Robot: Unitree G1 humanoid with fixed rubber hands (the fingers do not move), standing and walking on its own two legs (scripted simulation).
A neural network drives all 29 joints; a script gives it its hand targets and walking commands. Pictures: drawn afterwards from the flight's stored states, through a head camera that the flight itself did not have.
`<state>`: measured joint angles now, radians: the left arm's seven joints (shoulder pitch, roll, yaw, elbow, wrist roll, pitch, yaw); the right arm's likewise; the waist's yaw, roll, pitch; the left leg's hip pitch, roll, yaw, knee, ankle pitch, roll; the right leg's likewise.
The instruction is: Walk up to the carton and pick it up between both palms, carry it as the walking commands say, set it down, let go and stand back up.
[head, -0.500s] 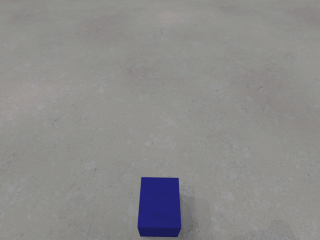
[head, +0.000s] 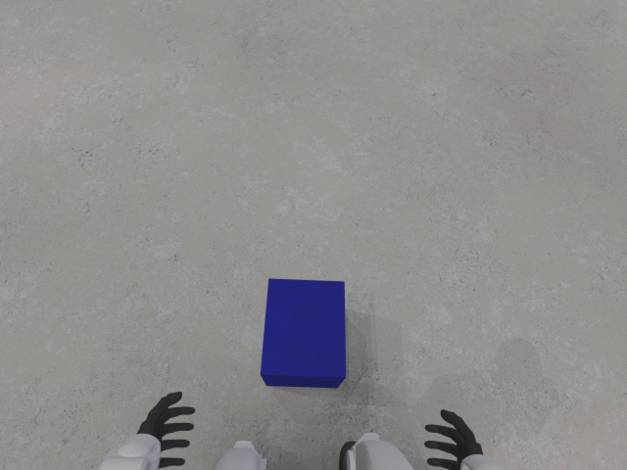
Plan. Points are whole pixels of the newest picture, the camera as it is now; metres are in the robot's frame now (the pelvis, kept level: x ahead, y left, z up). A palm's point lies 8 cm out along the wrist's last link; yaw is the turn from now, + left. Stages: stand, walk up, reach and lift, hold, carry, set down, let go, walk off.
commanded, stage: reach and lift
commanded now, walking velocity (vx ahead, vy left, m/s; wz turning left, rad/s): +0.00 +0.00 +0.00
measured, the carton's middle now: (304, 335) +0.42 +0.00 -0.64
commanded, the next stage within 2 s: none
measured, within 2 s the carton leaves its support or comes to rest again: neither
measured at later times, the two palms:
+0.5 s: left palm (171, 367) +0.26 +0.21 -0.15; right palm (453, 383) +0.23 -0.22 -0.15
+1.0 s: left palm (201, 281) +0.41 +0.19 -0.19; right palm (426, 290) +0.39 -0.21 -0.19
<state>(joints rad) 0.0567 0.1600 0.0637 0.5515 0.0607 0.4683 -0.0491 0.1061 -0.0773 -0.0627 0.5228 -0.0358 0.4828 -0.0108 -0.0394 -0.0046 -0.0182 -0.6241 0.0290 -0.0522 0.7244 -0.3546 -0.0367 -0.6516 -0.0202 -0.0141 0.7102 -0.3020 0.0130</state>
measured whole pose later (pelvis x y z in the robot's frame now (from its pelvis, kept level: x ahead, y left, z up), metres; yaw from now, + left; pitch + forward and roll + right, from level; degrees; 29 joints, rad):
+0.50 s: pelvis -0.11 +0.01 -0.07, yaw +0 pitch +15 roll +1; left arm -0.62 0.22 0.16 0.70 0.00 0.50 -0.01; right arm -0.57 -0.18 -0.18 0.65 -0.01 0.50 -0.03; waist -0.04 0.01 0.14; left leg -1.01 -0.01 -0.04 1.08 -0.35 -0.03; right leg -1.04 0.00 0.07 1.07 -0.32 0.04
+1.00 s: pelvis -0.04 +0.00 -0.08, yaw +0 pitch +42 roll +0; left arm -0.85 0.20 0.27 0.86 0.00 0.10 0.03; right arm -0.83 -0.18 -0.28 0.83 0.01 0.10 -0.06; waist -0.03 0.01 -0.11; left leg -1.40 -0.02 -0.07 1.07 -0.37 -0.05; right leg -1.44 0.02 0.07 1.07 -0.33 0.05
